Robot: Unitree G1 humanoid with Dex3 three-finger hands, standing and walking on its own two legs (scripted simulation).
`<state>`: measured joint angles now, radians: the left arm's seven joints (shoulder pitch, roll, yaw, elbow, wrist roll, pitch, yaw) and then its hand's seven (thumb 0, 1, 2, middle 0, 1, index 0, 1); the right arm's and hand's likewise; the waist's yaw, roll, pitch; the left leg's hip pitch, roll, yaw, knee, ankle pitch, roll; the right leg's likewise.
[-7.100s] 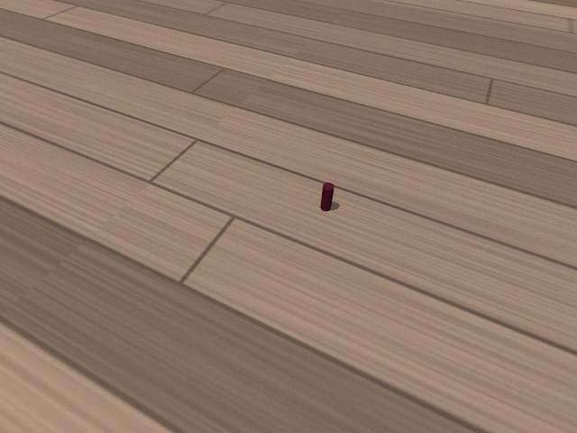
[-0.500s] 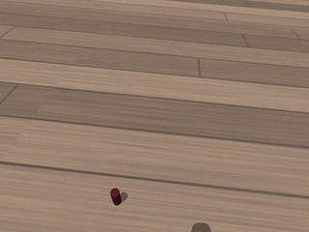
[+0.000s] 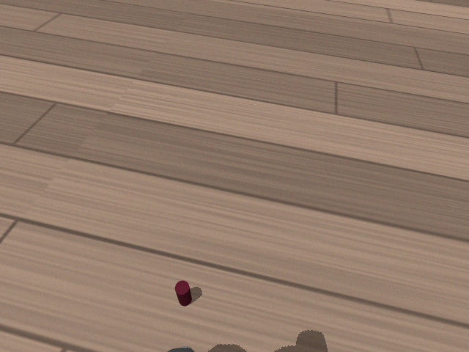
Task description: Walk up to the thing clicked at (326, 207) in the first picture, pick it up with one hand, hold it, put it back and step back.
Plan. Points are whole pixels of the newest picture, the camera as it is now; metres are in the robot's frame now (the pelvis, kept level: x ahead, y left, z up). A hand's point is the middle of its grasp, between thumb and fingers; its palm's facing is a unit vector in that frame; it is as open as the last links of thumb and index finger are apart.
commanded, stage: walk up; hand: left
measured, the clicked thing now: (183, 293) +0.43 +0.19 -0.69
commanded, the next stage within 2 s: none
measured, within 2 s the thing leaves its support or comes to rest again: neither
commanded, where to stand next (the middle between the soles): +0.07 +0.00 m, yaw -3 degrees
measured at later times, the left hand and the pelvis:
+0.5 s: hand out of the picture +0.13 +0.24 -0.13, palm faces -0.03 -0.88 -0.47, open 7.4 cm; pelvis +0.06 -0.04 -0.01, yaw -1 degrees
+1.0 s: hand out of the picture +0.11 +0.26 -0.15, palm faces -0.01 -0.93 -0.36, open 7.4 cm; pelvis +0.05 +0.00 +0.00, yaw +0 degrees
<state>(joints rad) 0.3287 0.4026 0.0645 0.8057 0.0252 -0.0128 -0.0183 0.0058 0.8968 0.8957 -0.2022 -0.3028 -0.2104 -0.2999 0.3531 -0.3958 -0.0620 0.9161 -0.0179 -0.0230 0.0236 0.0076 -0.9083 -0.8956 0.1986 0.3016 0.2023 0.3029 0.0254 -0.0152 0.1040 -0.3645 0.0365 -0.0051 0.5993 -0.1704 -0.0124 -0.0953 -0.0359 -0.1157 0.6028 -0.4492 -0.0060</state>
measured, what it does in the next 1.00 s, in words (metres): steps on the spot: right foot, then left foot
